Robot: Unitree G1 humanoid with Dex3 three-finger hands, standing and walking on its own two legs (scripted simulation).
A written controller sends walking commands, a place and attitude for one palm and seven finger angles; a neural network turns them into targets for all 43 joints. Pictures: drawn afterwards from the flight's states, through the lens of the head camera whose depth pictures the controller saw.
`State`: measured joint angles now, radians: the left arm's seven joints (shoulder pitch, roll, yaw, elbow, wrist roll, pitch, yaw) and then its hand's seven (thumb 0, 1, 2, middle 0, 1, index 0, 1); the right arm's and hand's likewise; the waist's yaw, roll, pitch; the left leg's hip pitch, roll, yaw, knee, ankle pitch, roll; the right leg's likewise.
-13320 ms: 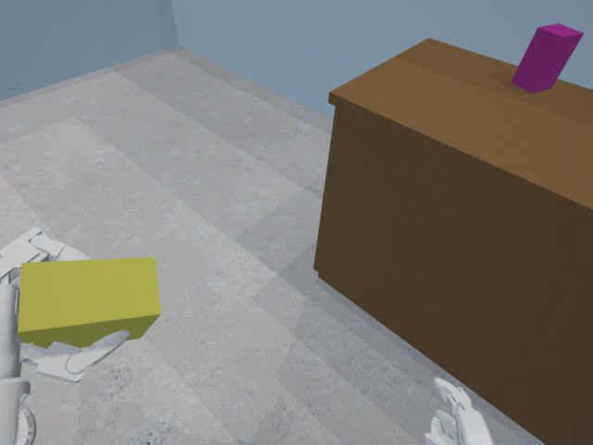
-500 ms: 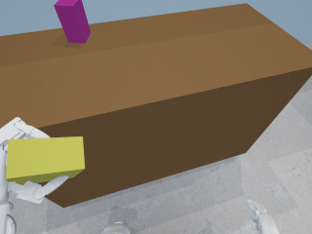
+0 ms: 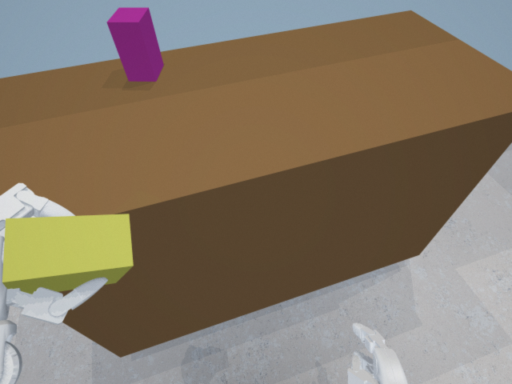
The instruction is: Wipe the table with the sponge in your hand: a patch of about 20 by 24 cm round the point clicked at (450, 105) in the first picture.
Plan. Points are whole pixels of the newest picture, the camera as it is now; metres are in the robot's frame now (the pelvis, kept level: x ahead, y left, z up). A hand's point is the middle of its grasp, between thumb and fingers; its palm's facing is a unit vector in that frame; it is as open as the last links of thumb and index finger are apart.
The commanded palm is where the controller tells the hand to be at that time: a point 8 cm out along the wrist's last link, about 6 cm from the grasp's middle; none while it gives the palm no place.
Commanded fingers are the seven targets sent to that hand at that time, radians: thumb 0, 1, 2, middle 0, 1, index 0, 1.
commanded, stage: come to a stop and stand still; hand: left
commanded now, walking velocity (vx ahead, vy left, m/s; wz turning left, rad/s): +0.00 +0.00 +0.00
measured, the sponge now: (87, 255) +0.23 +0.21 +0.16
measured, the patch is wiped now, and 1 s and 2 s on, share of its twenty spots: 0.00 0.00 0.00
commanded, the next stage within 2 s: look again from close up in 0.70 s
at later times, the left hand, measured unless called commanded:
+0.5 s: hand out of the picture +0.20 +0.31 +0.19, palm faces +0.46 -0.82 -0.34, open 9.9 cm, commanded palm +0.14 +0.32 +0.19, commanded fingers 0.00 0.10 1.30 -1.20 -1.60 -1.20 -1.60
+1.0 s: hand (17, 244) +0.23 +0.29 +0.17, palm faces +0.38 -0.85 -0.36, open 9.9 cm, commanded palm +0.17 +0.32 +0.19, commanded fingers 0.00 0.10 1.30 -1.20 -1.60 -1.20 -1.60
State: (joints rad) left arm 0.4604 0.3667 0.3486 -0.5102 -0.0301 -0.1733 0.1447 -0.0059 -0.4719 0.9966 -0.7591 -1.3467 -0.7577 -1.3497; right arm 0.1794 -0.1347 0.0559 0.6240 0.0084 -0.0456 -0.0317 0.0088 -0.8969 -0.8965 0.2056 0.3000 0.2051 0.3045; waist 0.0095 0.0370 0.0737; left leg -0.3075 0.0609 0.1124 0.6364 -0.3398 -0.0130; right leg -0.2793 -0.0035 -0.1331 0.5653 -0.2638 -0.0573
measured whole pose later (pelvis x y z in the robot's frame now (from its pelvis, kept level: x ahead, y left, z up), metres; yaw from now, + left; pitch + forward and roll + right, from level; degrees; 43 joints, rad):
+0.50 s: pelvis -0.02 +0.04 +0.01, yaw -1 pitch -3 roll -1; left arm 0.35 0.39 0.41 -0.42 -0.03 -0.25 0.12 -0.01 -0.47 1.00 -0.76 -1.35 -0.76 -1.35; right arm 0.23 -0.18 0.02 0.58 0.00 -0.16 -0.02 0.01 -0.90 -0.90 0.20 0.30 0.20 0.30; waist 0.06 -0.05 0.06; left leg -0.21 -0.03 0.07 0.49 -0.23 0.07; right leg -0.22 -0.03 -0.08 0.45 -0.17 0.00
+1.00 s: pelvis +0.01 +0.04 +0.01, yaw +0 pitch -1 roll -1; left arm 0.41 0.35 0.35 -0.46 -0.03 -0.21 0.10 -0.01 -0.47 1.00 -0.76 -1.34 -0.76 -1.35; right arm 0.21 -0.22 0.02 0.58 -0.01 -0.11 -0.02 0.01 -0.90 -0.90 0.20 0.30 0.20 0.30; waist 0.02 -0.02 0.05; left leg -0.18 -0.03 0.05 0.43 -0.23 0.06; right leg -0.18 0.01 -0.04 0.36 -0.16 0.00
